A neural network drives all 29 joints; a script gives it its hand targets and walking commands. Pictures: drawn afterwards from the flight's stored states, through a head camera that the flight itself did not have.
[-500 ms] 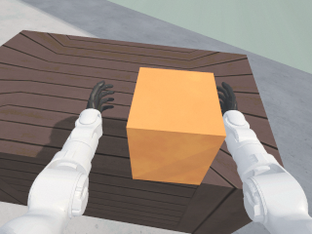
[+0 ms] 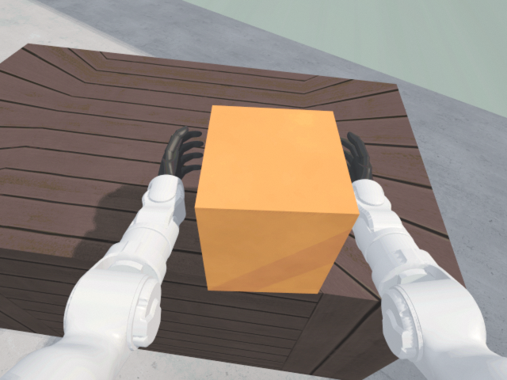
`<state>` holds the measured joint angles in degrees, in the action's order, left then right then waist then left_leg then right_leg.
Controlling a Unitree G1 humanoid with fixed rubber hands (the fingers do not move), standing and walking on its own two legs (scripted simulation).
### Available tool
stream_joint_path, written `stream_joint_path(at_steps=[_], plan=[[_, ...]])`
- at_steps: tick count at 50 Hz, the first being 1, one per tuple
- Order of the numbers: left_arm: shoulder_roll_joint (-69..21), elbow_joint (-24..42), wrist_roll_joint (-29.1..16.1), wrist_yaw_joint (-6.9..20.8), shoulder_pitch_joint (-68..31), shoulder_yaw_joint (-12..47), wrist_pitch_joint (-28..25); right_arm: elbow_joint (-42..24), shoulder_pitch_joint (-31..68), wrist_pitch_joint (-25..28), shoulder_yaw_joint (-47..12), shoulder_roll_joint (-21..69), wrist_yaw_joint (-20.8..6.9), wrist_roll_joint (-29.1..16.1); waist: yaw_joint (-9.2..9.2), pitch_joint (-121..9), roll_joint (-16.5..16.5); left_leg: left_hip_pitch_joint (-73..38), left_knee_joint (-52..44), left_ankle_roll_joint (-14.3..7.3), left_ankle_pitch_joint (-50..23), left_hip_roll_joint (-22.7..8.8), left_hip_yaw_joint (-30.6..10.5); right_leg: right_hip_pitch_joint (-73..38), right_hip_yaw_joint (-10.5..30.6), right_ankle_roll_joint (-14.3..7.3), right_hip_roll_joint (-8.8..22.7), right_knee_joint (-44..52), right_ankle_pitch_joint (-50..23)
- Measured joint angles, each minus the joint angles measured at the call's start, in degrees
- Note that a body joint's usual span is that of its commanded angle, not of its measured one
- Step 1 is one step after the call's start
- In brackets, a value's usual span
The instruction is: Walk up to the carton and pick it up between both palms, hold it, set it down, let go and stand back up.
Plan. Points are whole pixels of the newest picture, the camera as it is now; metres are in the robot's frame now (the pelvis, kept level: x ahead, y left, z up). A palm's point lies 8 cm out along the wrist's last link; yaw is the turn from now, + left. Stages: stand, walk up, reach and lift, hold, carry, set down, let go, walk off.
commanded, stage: reach and lift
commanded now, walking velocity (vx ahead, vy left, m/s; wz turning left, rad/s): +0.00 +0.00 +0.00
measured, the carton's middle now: (267, 204) +0.41 +0.00 +0.05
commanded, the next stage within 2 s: none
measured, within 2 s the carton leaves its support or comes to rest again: leaves its support in 1.72 s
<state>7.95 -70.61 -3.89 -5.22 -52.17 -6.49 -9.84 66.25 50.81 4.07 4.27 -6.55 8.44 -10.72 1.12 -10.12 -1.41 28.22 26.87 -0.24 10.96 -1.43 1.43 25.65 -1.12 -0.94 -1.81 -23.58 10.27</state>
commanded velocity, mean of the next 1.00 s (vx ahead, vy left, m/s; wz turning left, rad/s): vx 0.00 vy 0.00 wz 0.00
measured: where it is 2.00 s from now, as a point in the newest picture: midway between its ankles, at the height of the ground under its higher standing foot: outside the picture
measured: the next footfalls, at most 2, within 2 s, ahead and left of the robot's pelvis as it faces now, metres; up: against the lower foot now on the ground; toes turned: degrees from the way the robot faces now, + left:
none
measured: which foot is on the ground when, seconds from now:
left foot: down 0.00-1.00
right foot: down 0.00-1.00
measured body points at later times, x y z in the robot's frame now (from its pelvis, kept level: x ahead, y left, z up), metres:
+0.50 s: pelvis +0.01 +0.01 +0.01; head +0.02 +0.04 +0.46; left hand +0.42 +0.17 +0.10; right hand +0.41 -0.12 +0.10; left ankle +0.01 +0.11 -0.74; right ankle +0.00 -0.11 -0.74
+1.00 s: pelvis +0.02 +0.01 +0.01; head +0.03 +0.04 +0.46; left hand +0.42 +0.17 +0.10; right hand +0.41 -0.12 +0.10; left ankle +0.01 +0.11 -0.74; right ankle +0.00 -0.11 -0.74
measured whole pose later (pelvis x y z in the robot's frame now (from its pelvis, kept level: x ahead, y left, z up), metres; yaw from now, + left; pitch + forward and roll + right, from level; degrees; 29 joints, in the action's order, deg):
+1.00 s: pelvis +0.02 +0.01 +0.01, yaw +1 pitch -1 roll -1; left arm -2.9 -43.2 20.7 1.6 -39.0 -25.4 3.6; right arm 48.5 38.7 6.0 29.2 7.8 2.0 19.9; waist 0.9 1.3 -2.9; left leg 7.7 17.9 -1.1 9.6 -0.1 2.3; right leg 4.6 -2.1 0.1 -0.2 -14.2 9.0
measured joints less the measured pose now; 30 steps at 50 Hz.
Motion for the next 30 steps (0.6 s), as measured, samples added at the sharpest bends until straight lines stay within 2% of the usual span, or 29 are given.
stream_joint_path(at_steps=[4,9,13,16,20,25,30], plan=[[-2.14,2.22,4.69,-1.27,0.30,-4.89,1.28,-1.13,-0.22,-0.14,3.43,2.16,0.66,3.74,-0.27,1.50,-0.21,-1.93,-0.96,-0.12,-0.18,0.02,0.43,-1.72,0.45,0.12,0.01,0.85,-0.29],[-4.05,6.82,12.07,-0.86,1.65,-11.94,3.64,-4.53,-1.66,-0.41,10.12,5.31,0.60,11.21,-0.65,4.00,-0.69,-5.35,-2.86,-0.24,-0.66,0.14,0.91,-4.90,0.92,0.25,0.11,2.51,-0.79],[-6.17,11.86,20.22,2.17,3.67,-18.03,4.56,-9.79,-4.07,0.11,19.11,9.42,-1.55,22.30,-0.71,6.85,-0.73,-9.78,-5.46,-0.42,-1.42,0.41,0.88,-9.61,0.84,0.36,0.33,5.54,-1.71],[-7.79,15.74,23.51,4.44,6.23,-20.44,5.35,-14.39,-7.15,0.43,22.84,12.01,-3.29,28.12,-0.86,8.53,-0.68,-13.69,-7.17,-0.55,-1.63,0.68,0.98,-13.65,0.84,0.60,0.60,7.49,-2.05],[-9.68,20.70,25.11,6.43,9.46,-21.43,7.94,-17.22,-9.96,0.94,24.33,13.55,-5.28,30.10,-1.01,10.35,-0.89,-17.88,-8.06,-0.74,-1.23,1.03,1.07,-17.84,0.74,0.88,0.98,8.23,-1.53],[-11.01,25.62,25.22,6.74,12.26,-20.21,11.11,-17.58,-11.44,1.55,24.57,13.87,-6.45,30.70,-1.09,11.53,-1.30,-20.14,-7.87,-0.78,-0.69,1.12,1.01,-20.41,0.40,0.98,1.14,8.51,-1.13],[-11.21,27.90,24.99,6.58,13.20,-19.15,12.70,-17.50,-11.68,1.88,24.52,13.88,-6.75,30.46,-1.05,12.07,-1.65,-20.62,-7.88,-0.80,-0.73,1.04,1.01,-21.11,0.12,0.96,1.14,8.87,-1.31]])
